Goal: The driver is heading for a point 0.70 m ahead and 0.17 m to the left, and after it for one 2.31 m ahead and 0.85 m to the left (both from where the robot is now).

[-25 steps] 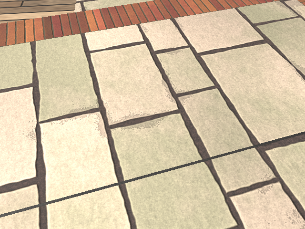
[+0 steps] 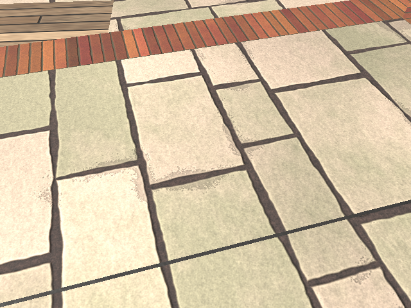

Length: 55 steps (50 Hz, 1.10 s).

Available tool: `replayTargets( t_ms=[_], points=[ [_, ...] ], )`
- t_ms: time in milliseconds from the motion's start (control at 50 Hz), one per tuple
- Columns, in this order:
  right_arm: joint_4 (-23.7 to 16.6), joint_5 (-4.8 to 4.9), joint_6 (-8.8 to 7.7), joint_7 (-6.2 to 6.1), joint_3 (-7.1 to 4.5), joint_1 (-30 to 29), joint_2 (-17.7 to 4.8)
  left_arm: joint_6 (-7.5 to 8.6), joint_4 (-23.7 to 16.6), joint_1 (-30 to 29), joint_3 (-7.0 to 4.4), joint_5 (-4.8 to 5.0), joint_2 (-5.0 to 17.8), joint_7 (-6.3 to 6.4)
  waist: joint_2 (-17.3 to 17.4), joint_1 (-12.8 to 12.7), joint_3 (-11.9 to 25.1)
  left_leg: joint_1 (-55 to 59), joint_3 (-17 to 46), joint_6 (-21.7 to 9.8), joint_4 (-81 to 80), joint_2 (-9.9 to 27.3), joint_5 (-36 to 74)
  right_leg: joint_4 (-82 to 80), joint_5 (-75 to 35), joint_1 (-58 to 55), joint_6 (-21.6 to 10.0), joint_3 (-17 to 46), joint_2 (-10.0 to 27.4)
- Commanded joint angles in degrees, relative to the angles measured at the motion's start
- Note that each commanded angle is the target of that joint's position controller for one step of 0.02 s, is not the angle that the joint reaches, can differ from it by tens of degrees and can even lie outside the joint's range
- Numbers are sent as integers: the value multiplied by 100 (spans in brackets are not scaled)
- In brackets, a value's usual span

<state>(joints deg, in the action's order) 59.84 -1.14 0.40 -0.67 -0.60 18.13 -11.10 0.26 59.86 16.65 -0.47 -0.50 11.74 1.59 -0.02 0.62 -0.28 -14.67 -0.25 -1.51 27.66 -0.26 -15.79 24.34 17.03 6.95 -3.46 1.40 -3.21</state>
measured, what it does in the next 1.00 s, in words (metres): walks ahead: right foot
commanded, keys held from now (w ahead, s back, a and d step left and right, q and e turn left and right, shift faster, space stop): w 0.70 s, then w+q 0.30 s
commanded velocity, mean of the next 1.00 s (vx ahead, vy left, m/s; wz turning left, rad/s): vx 0.42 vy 0.00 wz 0.08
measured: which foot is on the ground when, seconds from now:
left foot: down 0.00-0.64, up 0.66-1.00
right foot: down 0.00-0.18, up 0.20-0.64, down 0.66-1.00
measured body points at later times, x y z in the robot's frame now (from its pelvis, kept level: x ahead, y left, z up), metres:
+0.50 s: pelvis +0.18 +0.05 +0.00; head +0.20 +0.06 +0.45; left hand +0.32 +0.27 -0.14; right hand +0.07 -0.17 -0.14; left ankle +0.06 +0.11 -0.74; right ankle +0.31 -0.08 -0.69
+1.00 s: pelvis +0.46 +0.01 +0.00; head +0.47 +0.01 +0.45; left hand +0.38 +0.24 -0.14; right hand +0.58 -0.21 -0.14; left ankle +0.57 +0.18 -0.67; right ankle +0.40 -0.04 -0.74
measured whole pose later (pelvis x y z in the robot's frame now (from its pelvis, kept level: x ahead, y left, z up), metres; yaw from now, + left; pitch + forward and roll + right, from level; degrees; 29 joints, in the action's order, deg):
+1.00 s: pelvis +0.46 +0.01 +0.00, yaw +7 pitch -1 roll -1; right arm 54.6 -1.3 -1.1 2.0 -2.9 9.4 -11.7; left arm 6.4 61.1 24.2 -2.1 -0.9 10.1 0.7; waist 1.9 -1.0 -2.4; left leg -38.5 0.3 -3.8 52.4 5.6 -2.0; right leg 12.2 13.1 -0.4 -5.8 -11.5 -4.9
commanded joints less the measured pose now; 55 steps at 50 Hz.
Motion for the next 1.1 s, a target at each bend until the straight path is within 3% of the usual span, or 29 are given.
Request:
replayTargets(
  t_ms=[20,40,80,120,160,180,200,220,240,260,300,380,480,540,580,600,620,640,660,680,700,720,740,780,820,880,1000,1060,1100],
  points=[
    [-361,-91,-64,62,-76,-309,-309,16,-24,539,-256,-11,930,9,-789,-254,-981,-1027,-288,-165,781,-120,-857,-1654,3033,583,-891,2007,1524],
    [-430,-121,-114,82,-81,-404,-305,49,-9,554,-279,-16,913,6,-815,-272,-1055,-1209,-252,-202,1128,53,-578,-1785,2820,543,-1038,2252,1795],
    [-511,-90,-243,130,-135,-411,-429,150,-5,512,-309,-64,901,-19,-675,-192,-966,-1396,-159,-294,1278,212,-725,-1713,2097,243,-1118,2181,1890],
    [-496,-25,-360,160,-164,-219,-395,233,2,362,-329,-29,871,-45,-605,13,-906,-690,-320,-363,588,146,-511,-1395,1447,451,-975,1682,1650],
    [-107,19,-432,130,-226,803,-354,272,-76,94,-319,-8,759,-54,-275,463,-668,1214,-381,-358,-273,-123,-160,-581,1004,1457,-685,1023,1125],
    [64,-47,-487,67,-326,1513,-680,331,-199,-81,-239,-36,484,-82,628,756,-486,2099,881,-480,-1079,730,-890,860,594,2175,-450,330,614],
    [211,-3,-469,52,-492,2159,-1334,386,-426,-91,-165,-24,172,-144,1969,816,-264,2711,3313,-1035,-2031,2032,-2130,2531,1081,3325,-217,-526,-117],
    [213,0,-407,50,-411,1864,-1004,369,-464,-312,-270,-200,653,-169,1035,550,-591,2196,3516,-1164,-2029,2241,-2190,3481,1224,3573,-298,-135,204],
    [3,-27,-422,75,-346,1300,-800,382,-441,-362,-264,-190,545,-234,443,285,-791,1774,3036,-1100,-1993,2037,-1984,3778,685,3578,-348,45,461],
    [-120,-35,-458,87,-319,927,-709,411,-370,-287,-231,-130,412,-287,247,113,-785,1536,2525,-984,-2066,1804,-1425,3785,206,3410,-321,69,615],
    [-145,11,-546,60,-244,754,-533,392,-323,-267,-243,-155,385,-345,284,-29,-661,1461,1680,-810,-2156,1424,-213,3594,-342,3193,-192,-58,756],
    [144,39,-614,23,-160,1345,-428,268,-461,-683,-236,-153,294,-353,424,23,-534,1757,812,-800,-1913,1173,2165,3430,-706,3488,27,-418,686],
    [224,14,-626,-5,-96,1468,-412,242,-963,-1929,-125,-79,130,-358,546,209,-798,1420,342,-808,-1978,973,3054,1872,-1274,3166,111,-779,495],
    [288,6,-640,-31,-114,1486,-518,247,-1120,-2174,-114,-47,187,-338,605,195,-836,1527,266,-828,-1938,1116,3532,1168,-1381,2643,-74,-883,370],
    [290,2,-652,-45,-136,1304,-599,275,-1107,-1903,-170,-47,316,-286,578,-26,-680,1751,159,-779,-1515,1220,4659,941,-1218,2115,-296,-886,221],
    [284,-1,-650,-59,-159,1202,-670,303,-993,-1486,-224,-51,413,-246,594,-222,-442,1883,92,-721,-1009,1235,5427,899,-1026,1659,-407,-893,80],
    [277,-11,-627,-66,-181,1119,-729,345,-761,-753,-301,-44,535,-203,561,-518,-59,1939,22,-661,-161,1191,5852,741,-918,963,-523,-889,-67],
    [252,10,-599,-59,-190,1028,-753,396,-454,175,-392,-80,667,-151,440,-903,395,1514,-104,-576,987,1028,5382,387,-1060,-179,-653,-798,-21],
    [107,39,-587,-26,-136,1106,-550,430,-287,1066,-524,-231,1100,-94,-72,-1125,1028,400,-266,-521,2688,750,3378,261,-72,-1511,-912,542,1172],
    [59,215,-560,58,-49,1849,116,400,-319,1146,-606,-294,1483,-127,-1275,-642,1653,-1602,-284,-321,4943,-394,-1442,-494,451,-2764,-1845,3657,2820],
    [16,81,-537,47,-206,1263,-524,339,-363,644,-578,-46,1216,-179,-391,-635,1224,-2147,391,-454,5260,-156,-1106,-1058,1263,-2172,-1707,3912,2512],
    [-201,64,-551,64,-237,672,-564,364,-494,-44,-478,7,872,-185,-260,-400,324,-2287,363,-494,4997,163,-461,-1223,1204,-1223,-1451,2830,2368],
    [-235,53,-565,74,-233,457,-481,433,-524,-331,-398,-21,551,-205,11,-253,-36,-2004,354,-500,4664,347,-111,-1437,445,-472,-1252,2183,2138],
    [-146,-69,-415,123,-227,654,-246,543,-362,-257,-279,-39,195,-152,-83,86,-214,-1355,390,-415,4192,534,41,-1602,-535,338,-873,1153,1750],
    [-162,-92,-278,173,-236,668,-127,651,-230,68,-267,-34,242,-124,-152,173,-260,-1295,334,-353,3991,545,123,-1697,-1062,484,-780,663,1653],
    [-426,-72,-158,228,-260,4,-190,702,-177,351,-293,-45,447,-103,-206,138,-477,-1978,244,-287,3622,643,705,-1895,-1305,349,-622,98,1564],
    [-899,5,-205,303,-190,-1289,-127,698,-118,843,-223,-26,406,-43,-249,-139,-632,-2308,-266,-205,1936,480,1781,-1767,-2750,-202,-262,-825,1347],
    [-1126,-14,-215,315,-139,-1824,-88,660,1,1226,-215,-34,447,33,-280,-316,-676,-2302,-640,-301,1222,346,1754,-1575,-3491,-821,-236,-1071,1484],
    [-1215,-28,-227,311,-147,-1928,-126,613,49,1334,-223,-59,510,79,-317,-302,-631,-2157,-833,-440,920,166,1426,-1235,-4397,-1252,-217,-1243,1590]
  ],
)
Keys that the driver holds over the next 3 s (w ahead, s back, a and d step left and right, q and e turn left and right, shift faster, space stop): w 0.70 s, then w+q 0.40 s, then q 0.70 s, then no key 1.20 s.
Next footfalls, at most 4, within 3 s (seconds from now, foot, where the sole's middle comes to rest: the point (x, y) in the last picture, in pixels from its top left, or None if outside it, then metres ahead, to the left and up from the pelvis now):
0.66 right None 0.44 -0.04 -0.78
1.22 left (176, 262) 0.71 0.13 -0.78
1.82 right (215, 230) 0.84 -0.02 -0.78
2.22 left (178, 273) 0.67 0.12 -0.78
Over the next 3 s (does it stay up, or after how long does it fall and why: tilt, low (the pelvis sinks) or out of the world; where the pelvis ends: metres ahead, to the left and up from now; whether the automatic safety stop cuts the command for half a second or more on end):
stays up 0.72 0.03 0.00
